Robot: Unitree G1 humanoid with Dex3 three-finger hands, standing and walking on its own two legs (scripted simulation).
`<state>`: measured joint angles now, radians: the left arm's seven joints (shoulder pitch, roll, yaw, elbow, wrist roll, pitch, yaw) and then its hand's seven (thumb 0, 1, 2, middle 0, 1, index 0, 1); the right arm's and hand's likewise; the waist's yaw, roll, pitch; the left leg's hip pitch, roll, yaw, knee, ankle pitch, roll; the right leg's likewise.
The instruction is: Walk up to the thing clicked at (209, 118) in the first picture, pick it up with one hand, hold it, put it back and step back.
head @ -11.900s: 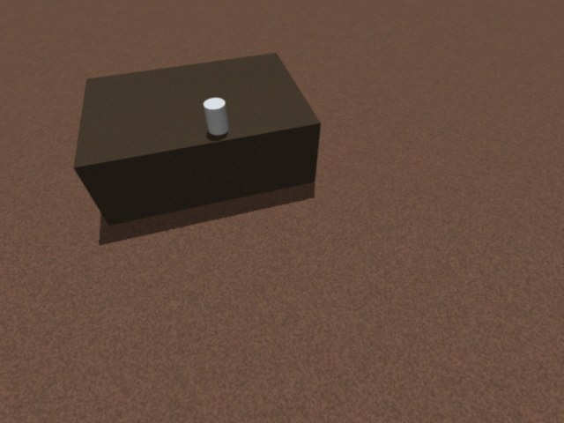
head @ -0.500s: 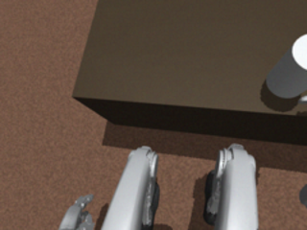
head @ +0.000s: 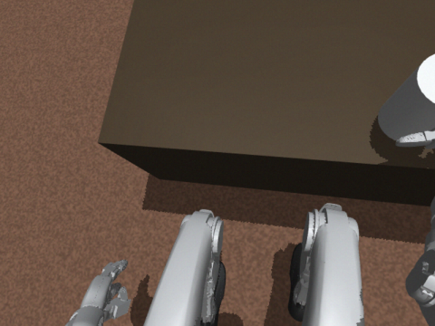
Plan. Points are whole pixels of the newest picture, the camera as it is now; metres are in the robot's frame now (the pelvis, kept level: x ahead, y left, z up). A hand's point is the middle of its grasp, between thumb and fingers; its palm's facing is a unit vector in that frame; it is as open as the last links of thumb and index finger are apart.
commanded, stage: close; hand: right
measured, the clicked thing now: (426, 102) +0.46 -0.31 -0.02
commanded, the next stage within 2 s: settle in 0.70 s
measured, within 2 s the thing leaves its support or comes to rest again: leaves its support in 1.14 s
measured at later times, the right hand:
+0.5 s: hand out of the picture +0.45 -0.32 +0.00, palm faces +0.35 +0.94 +0.01, open 12.2 cm
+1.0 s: hand out of the picture +0.46 -0.32 +0.00, palm faces +0.34 +0.94 +0.00, open 11.9 cm
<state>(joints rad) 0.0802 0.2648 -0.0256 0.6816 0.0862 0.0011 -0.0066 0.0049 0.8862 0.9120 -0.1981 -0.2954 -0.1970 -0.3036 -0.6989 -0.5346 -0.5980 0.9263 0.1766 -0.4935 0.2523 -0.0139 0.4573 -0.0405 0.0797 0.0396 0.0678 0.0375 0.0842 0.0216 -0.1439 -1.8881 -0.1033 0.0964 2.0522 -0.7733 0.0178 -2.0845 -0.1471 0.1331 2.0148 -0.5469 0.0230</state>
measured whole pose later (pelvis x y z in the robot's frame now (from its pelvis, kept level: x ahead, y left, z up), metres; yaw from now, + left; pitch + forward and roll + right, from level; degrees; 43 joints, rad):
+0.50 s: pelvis +0.00 +0.00 +0.00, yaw +0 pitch +34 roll +6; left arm 0.11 0.26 -0.04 0.69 0.08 0.01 0.00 0.01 0.92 0.90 -0.20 -0.30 -0.21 -0.30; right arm -0.74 -0.54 -0.55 0.94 0.17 -0.48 0.23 -0.01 0.41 -0.33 0.78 0.55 0.78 0.55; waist 0.08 0.02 -0.14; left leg -1.89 -0.10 0.10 2.05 -0.76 0.02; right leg -2.08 -0.14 0.13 2.01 -0.53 0.02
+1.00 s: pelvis +0.00 +0.00 +0.01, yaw +0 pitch +34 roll +6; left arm 0.11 0.25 -0.03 0.69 0.07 0.01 0.00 0.01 0.92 0.89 -0.20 -0.30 -0.21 -0.30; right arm -0.72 -0.54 -0.56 0.91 0.16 -0.46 0.21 -0.01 0.56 -0.93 0.68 0.90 0.66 0.88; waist 0.10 0.01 -0.14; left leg -1.87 -0.10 0.09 2.02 -0.76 0.02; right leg -2.07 -0.14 0.13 1.99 -0.54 0.02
